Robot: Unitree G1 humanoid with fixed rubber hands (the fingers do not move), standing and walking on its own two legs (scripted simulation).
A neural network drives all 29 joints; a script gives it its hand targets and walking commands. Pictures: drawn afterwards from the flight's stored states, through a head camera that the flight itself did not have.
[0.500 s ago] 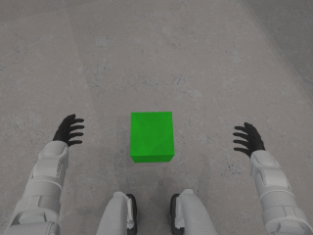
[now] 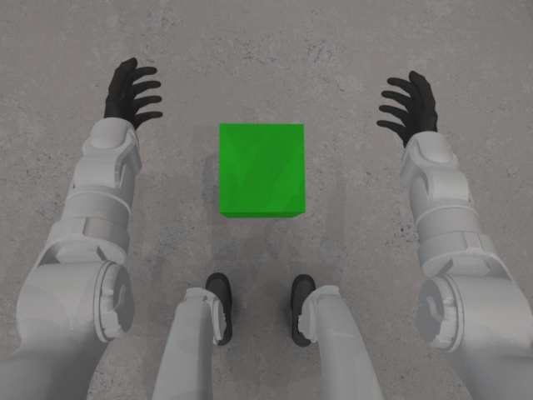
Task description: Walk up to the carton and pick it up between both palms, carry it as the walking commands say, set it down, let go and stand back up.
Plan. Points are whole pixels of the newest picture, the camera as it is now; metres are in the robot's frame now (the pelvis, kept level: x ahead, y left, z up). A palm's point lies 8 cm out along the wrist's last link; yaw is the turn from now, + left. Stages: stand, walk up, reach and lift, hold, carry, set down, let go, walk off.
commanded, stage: reach and lift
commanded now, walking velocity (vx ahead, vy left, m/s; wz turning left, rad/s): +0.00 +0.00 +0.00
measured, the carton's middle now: (260, 176) +0.49 +0.00 -0.54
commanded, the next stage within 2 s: none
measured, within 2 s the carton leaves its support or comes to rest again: neither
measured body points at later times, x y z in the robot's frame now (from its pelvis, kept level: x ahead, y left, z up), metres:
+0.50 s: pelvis -0.01 +0.00 -0.06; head +0.31 +0.00 +0.26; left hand +0.53 +0.18 -0.18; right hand +0.51 -0.21 -0.18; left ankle +0.09 +0.12 -0.63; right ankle +0.07 -0.12 -0.63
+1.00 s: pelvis -0.03 +0.00 -0.20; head +0.31 +0.00 +0.09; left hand +0.53 +0.18 -0.34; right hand +0.51 -0.20 -0.34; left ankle +0.08 +0.12 -0.63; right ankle +0.07 -0.12 -0.63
